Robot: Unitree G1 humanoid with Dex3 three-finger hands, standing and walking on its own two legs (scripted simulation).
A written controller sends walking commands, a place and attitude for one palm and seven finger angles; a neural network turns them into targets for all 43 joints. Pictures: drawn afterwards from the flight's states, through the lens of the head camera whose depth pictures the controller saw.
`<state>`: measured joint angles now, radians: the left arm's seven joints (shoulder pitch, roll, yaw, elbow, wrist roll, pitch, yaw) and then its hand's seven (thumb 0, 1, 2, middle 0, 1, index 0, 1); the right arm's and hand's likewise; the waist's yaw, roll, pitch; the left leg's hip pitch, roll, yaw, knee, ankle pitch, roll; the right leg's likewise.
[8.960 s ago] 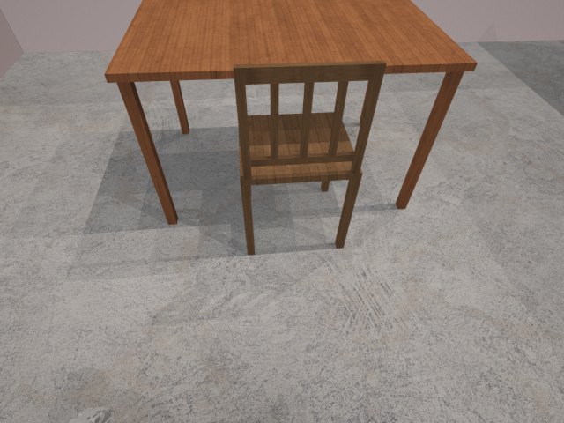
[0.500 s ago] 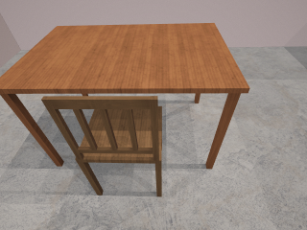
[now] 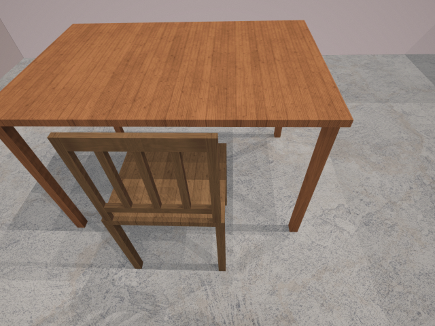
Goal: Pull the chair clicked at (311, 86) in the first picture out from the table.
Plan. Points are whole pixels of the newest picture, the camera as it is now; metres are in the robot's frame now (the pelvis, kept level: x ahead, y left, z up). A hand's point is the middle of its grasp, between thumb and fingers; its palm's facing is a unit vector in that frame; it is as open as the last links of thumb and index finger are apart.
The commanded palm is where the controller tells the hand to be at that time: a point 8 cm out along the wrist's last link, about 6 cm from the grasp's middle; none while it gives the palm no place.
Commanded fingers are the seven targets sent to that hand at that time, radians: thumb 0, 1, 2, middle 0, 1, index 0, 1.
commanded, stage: look again from close up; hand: left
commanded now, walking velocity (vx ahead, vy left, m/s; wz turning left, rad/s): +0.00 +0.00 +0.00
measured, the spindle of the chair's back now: (148, 181) +0.50 +0.23 -0.11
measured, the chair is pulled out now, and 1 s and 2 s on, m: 0.00 0.00 0.00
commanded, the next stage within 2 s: shuffle to correct the standing spot in 0.20 s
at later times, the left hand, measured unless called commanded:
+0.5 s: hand out of the picture -0.01 +0.16 -0.18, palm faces +0.08 -0.98 -0.17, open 7.4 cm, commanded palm none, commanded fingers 0.00 0.90 0.90 -0.20 -0.30 -0.20 -0.30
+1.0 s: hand out of the picture +0.07 +0.21 -0.18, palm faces +0.10 -0.98 -0.19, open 7.3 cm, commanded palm none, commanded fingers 0.00 0.90 0.90 -0.20 -0.30 -0.20 -0.30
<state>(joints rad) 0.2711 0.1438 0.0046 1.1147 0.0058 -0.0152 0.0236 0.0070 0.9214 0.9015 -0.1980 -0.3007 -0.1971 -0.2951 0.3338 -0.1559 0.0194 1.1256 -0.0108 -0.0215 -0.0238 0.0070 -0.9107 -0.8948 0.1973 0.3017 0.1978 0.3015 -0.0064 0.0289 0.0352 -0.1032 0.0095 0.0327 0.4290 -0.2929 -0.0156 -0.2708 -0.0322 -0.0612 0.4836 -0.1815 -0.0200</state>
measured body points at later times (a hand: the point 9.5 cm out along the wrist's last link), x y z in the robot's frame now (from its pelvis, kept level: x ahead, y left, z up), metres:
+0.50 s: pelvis +0.01 +0.00 +0.00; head +0.01 -0.01 +0.45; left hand -0.01 +0.21 -0.16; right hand -0.02 -0.21 -0.17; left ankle -0.04 +0.13 -0.74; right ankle +0.05 -0.11 -0.74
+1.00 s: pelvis +0.07 +0.04 +0.00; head +0.09 +0.04 +0.44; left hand +0.06 +0.26 -0.17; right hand +0.06 -0.16 -0.17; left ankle -0.01 +0.13 -0.74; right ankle +0.07 -0.08 -0.73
